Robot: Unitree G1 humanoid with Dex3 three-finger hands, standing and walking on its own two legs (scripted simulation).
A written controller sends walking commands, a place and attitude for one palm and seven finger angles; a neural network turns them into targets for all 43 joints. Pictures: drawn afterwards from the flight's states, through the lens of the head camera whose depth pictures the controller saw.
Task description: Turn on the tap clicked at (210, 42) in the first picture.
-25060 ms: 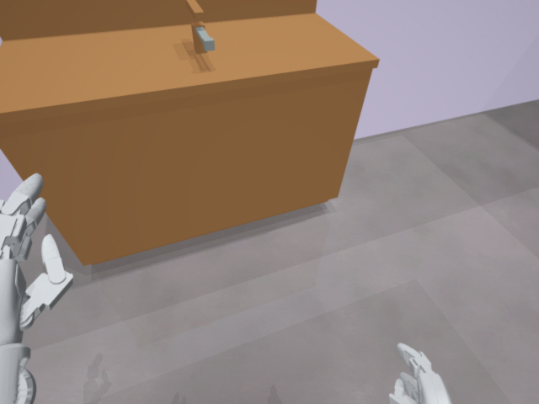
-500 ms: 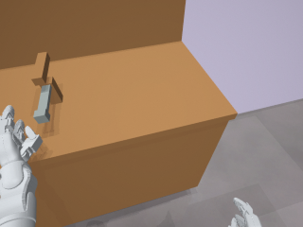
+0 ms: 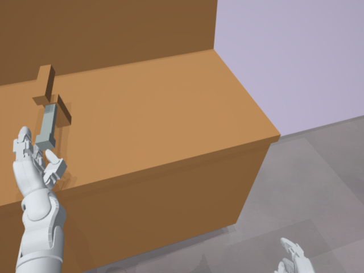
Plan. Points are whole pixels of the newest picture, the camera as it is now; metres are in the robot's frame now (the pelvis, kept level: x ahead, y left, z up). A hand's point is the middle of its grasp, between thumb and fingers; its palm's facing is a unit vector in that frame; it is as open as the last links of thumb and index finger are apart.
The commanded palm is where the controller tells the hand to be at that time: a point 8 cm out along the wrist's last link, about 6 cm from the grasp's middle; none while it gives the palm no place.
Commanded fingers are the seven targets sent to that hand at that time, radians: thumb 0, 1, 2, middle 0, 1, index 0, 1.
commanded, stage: push the lever round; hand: left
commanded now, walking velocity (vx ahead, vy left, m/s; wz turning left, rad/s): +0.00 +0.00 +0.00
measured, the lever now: (45, 141) +0.35 +0.34 +0.11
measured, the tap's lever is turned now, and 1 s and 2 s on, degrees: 0 17 48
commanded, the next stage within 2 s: none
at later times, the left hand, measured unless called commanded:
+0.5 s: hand (79, 156) +0.33 +0.25 +0.09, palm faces +0.70 -0.71 -0.06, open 7.9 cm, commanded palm +0.28 +0.27 +0.10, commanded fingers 0.00 0.90 0.90 -0.15 -0.15 -0.15 -0.15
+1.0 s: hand (94, 149) +0.35 +0.22 +0.10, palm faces +0.77 -0.64 -0.06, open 7.9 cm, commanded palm +0.31 +0.25 +0.10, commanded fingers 0.00 0.90 0.90 -0.15 -0.15 -0.15 -0.15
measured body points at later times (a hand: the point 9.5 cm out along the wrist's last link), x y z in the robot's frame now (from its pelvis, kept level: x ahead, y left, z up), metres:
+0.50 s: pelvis +0.00 +0.00 +0.00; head +0.01 -0.01 +0.45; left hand +0.28 +0.29 +0.10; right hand +0.18 -0.23 -0.10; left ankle -0.02 +0.12 -0.72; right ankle +0.02 -0.07 -0.72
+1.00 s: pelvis -0.01 +0.00 +0.00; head +0.00 -0.02 +0.45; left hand +0.30 +0.25 +0.10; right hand +0.17 -0.23 -0.11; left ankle -0.02 +0.12 -0.72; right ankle +0.02 -0.07 -0.72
